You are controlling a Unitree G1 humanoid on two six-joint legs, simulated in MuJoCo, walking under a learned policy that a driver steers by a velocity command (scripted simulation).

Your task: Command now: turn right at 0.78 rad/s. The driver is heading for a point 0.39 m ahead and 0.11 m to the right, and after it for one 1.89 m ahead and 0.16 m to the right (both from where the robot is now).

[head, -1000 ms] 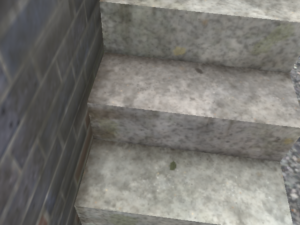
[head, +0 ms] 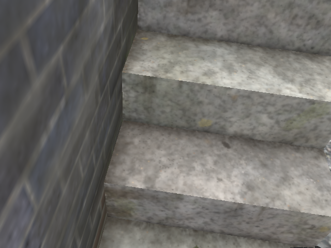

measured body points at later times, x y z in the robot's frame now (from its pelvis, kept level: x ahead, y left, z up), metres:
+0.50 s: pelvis -0.04 -0.10 -0.08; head +0.01 -0.04 +0.36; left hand +0.25 +0.07 -0.17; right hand -0.07 -0.40 -0.15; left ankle -0.14 +0.17 -0.80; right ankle +0.06 -0.28 -0.61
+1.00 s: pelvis +0.03 -0.20 +0.08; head -0.03 -0.20 +0.53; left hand +0.26 -0.04 +0.00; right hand +0.17 -0.45 +0.02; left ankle +0.10 -0.06 -0.26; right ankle +0.06 -0.30 -0.63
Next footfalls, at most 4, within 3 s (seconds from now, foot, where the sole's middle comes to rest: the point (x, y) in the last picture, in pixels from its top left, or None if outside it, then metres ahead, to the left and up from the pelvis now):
0.08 left None -0.11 0.18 -0.86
0.52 right None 0.09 -0.32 -0.66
1.46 left None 0.33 0.13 -0.47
2.18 right None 0.07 -0.23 -0.66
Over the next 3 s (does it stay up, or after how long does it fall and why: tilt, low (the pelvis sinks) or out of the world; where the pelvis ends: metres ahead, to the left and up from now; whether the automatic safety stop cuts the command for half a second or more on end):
stays up -0.08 -0.05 -0.09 its command is cut before an obstacle after 0.0 s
